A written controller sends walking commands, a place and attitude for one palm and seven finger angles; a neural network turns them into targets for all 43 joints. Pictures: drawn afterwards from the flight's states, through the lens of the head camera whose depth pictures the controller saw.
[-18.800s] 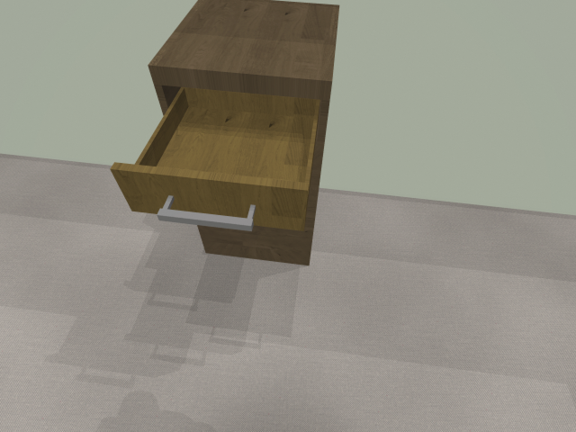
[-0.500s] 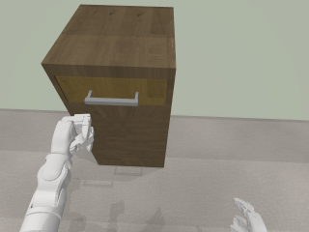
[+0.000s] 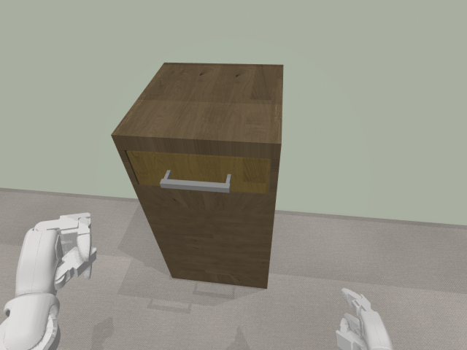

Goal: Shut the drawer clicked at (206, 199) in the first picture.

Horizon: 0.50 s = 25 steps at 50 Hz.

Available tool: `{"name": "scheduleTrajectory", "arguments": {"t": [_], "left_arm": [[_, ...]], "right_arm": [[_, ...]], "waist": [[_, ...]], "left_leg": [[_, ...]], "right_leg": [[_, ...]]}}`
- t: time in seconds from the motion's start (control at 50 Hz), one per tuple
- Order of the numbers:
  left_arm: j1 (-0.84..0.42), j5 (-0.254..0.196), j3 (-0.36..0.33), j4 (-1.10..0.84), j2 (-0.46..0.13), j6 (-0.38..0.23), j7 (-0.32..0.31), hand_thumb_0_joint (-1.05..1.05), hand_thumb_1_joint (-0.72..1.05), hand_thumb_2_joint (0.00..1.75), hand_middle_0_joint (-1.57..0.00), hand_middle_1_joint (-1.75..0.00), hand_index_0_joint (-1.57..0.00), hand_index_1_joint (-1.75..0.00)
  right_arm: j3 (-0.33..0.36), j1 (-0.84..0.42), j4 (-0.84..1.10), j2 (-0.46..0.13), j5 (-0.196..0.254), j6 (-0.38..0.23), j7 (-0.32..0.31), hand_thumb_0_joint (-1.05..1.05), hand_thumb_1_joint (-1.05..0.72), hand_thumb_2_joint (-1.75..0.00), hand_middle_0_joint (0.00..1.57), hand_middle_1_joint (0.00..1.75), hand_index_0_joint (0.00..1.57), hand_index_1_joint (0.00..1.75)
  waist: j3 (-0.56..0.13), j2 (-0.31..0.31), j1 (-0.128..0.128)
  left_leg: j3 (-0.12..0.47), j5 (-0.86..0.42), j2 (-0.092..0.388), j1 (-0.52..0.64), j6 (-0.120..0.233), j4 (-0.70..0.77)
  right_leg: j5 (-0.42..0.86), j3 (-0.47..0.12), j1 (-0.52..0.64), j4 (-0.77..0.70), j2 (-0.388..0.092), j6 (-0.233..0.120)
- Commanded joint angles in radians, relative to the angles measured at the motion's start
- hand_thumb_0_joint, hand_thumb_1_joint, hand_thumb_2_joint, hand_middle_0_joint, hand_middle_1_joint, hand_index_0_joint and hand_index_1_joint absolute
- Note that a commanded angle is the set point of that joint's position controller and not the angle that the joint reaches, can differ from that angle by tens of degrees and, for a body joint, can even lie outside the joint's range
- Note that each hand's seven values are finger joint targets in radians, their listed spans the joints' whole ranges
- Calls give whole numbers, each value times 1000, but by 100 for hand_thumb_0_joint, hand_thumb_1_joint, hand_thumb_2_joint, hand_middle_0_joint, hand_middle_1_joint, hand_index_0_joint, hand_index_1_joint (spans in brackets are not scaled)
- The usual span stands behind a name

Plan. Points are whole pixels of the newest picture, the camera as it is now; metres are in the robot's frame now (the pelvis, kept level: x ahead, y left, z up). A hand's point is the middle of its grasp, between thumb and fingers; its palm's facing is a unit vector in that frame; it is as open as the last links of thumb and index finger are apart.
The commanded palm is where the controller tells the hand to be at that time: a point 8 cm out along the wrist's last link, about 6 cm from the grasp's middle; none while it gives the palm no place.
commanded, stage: draw the hand back to the body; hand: left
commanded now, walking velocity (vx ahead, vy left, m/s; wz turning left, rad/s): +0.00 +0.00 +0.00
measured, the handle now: (196, 180) +0.55 +0.17 -0.07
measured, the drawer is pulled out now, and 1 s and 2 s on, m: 0.00 0.00 0.00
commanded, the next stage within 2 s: step back with the hand held close in 0.32 s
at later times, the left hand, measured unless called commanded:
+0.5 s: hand (52, 273) +0.16 +0.24 +0.16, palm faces +0.39 -0.83 -0.40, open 3.3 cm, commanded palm +0.11 +0.28 +0.18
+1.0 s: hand (17, 303) +0.13 +0.27 +0.15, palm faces +0.32 -0.81 -0.50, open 3.3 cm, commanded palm +0.07 +0.31 +0.18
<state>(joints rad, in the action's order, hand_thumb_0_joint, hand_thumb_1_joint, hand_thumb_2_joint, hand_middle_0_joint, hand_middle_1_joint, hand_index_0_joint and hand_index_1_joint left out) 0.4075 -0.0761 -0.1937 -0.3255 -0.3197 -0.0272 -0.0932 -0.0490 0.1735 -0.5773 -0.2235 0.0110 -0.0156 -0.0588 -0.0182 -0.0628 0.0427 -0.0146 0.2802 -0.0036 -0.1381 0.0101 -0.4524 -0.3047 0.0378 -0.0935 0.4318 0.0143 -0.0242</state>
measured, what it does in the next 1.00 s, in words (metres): shifts its weight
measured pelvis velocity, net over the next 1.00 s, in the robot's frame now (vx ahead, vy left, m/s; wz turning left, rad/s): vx -0.07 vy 0.03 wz -0.01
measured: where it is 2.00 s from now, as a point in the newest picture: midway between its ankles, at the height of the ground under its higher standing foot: outside the picture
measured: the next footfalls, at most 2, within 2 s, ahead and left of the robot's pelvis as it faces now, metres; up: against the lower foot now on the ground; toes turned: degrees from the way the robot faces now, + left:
none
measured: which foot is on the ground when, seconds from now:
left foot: down 0.00-1.00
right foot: down 0.00-1.00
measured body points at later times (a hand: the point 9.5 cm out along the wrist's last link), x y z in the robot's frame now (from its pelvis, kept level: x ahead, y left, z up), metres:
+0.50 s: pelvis -0.02 +0.00 +0.00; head -0.04 -0.02 +0.45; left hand +0.14 +0.28 +0.18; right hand +0.17 -0.22 -0.08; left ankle -0.02 +0.11 -0.74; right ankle -0.04 -0.10 -0.74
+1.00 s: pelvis -0.07 +0.03 +0.00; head -0.04 +0.03 +0.44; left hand +0.11 +0.31 +0.18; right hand +0.11 -0.21 -0.09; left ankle -0.02 +0.11 -0.74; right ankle -0.04 -0.10 -0.74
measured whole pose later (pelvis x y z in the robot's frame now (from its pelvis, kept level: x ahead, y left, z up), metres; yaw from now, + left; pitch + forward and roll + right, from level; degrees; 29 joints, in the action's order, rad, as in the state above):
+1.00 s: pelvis -0.07 +0.03 +0.00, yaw -1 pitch +1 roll -1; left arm 0.63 -0.04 -0.38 -0.57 -0.41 -0.21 -0.13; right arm 0.01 0.18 -0.55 -0.21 0.01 -0.02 -0.07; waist 0.04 -0.01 0.00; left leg -0.03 0.20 -0.02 -0.34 0.05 -0.51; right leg -0.21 0.02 -0.29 0.48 -0.01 0.01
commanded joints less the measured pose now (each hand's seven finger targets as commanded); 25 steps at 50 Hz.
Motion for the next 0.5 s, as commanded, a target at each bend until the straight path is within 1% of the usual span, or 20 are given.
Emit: {"name": "scheduleTrajectory", "arguments": {"t": [0.0, 0.02, 0.04, 0.06, 0.1, 0.12, 0.14, 0.18, 0.2, 0.22, 0.24, 0.26, 0.3, 0.36, 0.38, 0.4, 0.42, 0.44, 0.46, 0.48], "left_arm": [[-28, -7, -146, -317, -178, -90, -19, 0, 90, 90, -140, -160, -140, -160], [-10, -9, -167, -335, -191, -97, -22, 0, 90, 90, -140, -160, -140, -160], [22, -10, -175, -335, -187, -100, -22, 0, 90, 90, -140, -160, -140, -160], [34, -9, -184, -365, -191, -107, -22, 0, 90, 90, -140, -160, -140, -160], [72, -13, -207, -367, -199, -113, -24, 0, 90, 90, -140, -160, -140, -160], [77, -14, -223, -387, -207, -121, -26, 0, 90, 90, -140, -160, -140, -160], [86, -8, -200, -352, -178, -123, -23, 0, 90, 90, -140, -160, -140, -160], [78, -8, -178, -310, -152, -121, -21, 0, 90, 90, -140, -160, -140, -160], [58, -8, -170, -305, -149, -125, -21, 0, 90, 90, -140, -160, -140, -160], [48, -7, -180, -313, -160, -130, -24, 0, 90, 90, -140, -160, -140, -160], [47, -6, -191, -309, -170, -135, -27, 0, 90, 90, -140, -160, -140, -160], [44, -5, -190, -325, -171, -140, -28, 0, 90, 90, -140, -160, -140, -160], [32, -5, -192, -338, -177, -144, -29, 0, 90, 90, -140, -160, -140, -160], [39, -4, -201, -358, -187, -147, -34, 0, 90, 90, -140, -160, -140, -160], [40, -2, -207, -358, -196, -146, -34, 0, 90, 90, -140, -160, -140, -160], [41, -4, -199, -357, -183, -148, -34, 0, 90, 90, -140, -160, -140, -160], [43, -4, -204, -359, -187, -149, -35, 0, 90, 90, -140, -160, -140, -160], [-110, 2, -361, -452, -335, -198, -42, 0, 90, 90, -140, -160, -140, -160], [-7, 10, -315, -339, -261, -208, -35, 0, 90, 90, -140, -160, -140, -160], [18, 14, -305, -340, -249, -219, -31, 0, 90, 90, -140, -160, -140, -160]], "right_arm": [[46, -123, 160, -98, 1, -83, -6, 0, -90, -90, 20, 30, 20, 30], [47, -122, 159, -98, 0, -91, -6, 0, -90, -90, 20, 30, 20, 30], [49, -122, 157, -95, 1, -96, -7, 0, -90, -90, 20, 30, 20, 30], [51, -121, 157, -97, 3, -102, -5, 0, -90, -90, 20, 30, 20, 30], [53, -123, 154, -95, 4, -112, -9, 0, -90, -90, 20, 30, 20, 30], [54, -125, 157, -95, 6, -117, -10, 0, -90, -90, 20, 30, 20, 30], [58, -123, 146, -95, 5, -120, -13, 0, -90, -90, 20, 30, 20, 30], [62, -119, 137, -100, 5, -127, -13, 0, -90, -90, 20, 30, 20, 30], [62, -114, 135, -105, 5, -126, -14, 0, -90, -90, 20, 30, 20, 30], [65, -116, 139, -105, 5, -127, -17, 0, -90, -90, 20, 30, 20, 30], [65, -117, 137, -103, 4, -130, -21, 0, -90, -90, 20, 30, 20, 30], [65, -116, 140, -104, 4, -133, -22, 0, -90, -90, 20, 30, 20, 30], [62, -122, 138, -101, 3, -140, -24, 0, -90, -90, 20, 30, 20, 30], [60, -126, 140, -96, 3, -152, -27, 0, -90, -90, 20, 30, 20, 30], [60, -126, 137, -97, 2, -157, -28, 0, -90, -90, 20, 30, 20, 30], [57, -124, 135, -94, 1, -159, -26, 0, -90, -90, 20, 30, 20, 30], [57, -123, 135, -93, 2, -162, -26, 0, -90, -90, 20, 30, 20, 30], [69, -104, 158, -128, -2, -136, -16, 0, -90, -90, 20, 30, 20, 30], [73, -95, 127, -111, -6, -122, -13, 0, -90, -90, 20, 30, 20, 30], [78, -98, 137, -113, -9, -112, -9, 0, -90, -90, 20, 30, 20, 30]], "waist": [[-96, -3, 3], [-91, 18, 8], [-77, 24, 9], [-80, 6, 9], [-52, 17, 14], [-44, 36, 16], [-16, 34, 9], [32, 47, 2], [37, 62, -3], [25, 58, 1], [18, 77, 6], [-3, 64, 7], [-8, 21, 10], [-27, 10, 17], [-19, 7, 17], [-8, -18, 15], [-7, -11, 17], [84, 25, -23], [84, 85, -31], [75, 78, -30]], "left_leg": [[5, -345, 21, 79, 24, 32], [6, -335, 20, 72, 24, 31], [4, -330, 22, 67, 25, 30], [3, -328, 23, 72, 25, 28], [5, -292, 25, 61, 24, 32], [9, -268, 25, 48, 24, 35], [2, -249, 25, 50, 26, 33], [4, -208, 24, 38, 26, 36], [10, -184, 25, 36, 27, 43], [10, -165, 25, 37, 30, 44], [7, -164, 22, 40, 34, 40], [11, -165, 22, 43, 34, 40], [10, -160, 20, 47, 32, 40], [11, -178, 21, 48, 30, 40], [12, -177, 19, 48, 29, 39], [13, -175, 20, 45, 26, 44], [15, -179, 21, 40, 25, 46], [40, -97, 33, -48, 45, 16], [44, -100, 30, -39, 42, -17], [43, -120, 28, -33, 39, -20]], "right_leg": [[375, -19, -2, -54, -25, 6], [370, -16, -3, -55, -25, 7], [369, -15, -10, -53, -24, 8], [364, -18, -14, -56, -26, 8], [330, -20, -26, -65, -24, 7], [303, -18, -28, -67, -23, 8], [282, -22, -54, -74, -22, 9], [235, -21, -84, -94, -21, 10], [202, -22, -88, -94, -23, 10], [181, -26, -85, -93, -27, 11], [178, -29, -87, -98, -27, 11], [178, -30, -73, -89, -29, 9], [172, -37, -70, -96, -32, 7], [194, -36, -53, -83, -33, 5], [193, -36, -55, -94, -30, 3], [189, -35, -56, -91, -31, 2], [195, -32, -51, -86, -30, 1], [203, -161, -137, -163, -86, 4], [213, -167, -150, -175, -114, -4], [254, -170, -155, -174, -121, -9]]}}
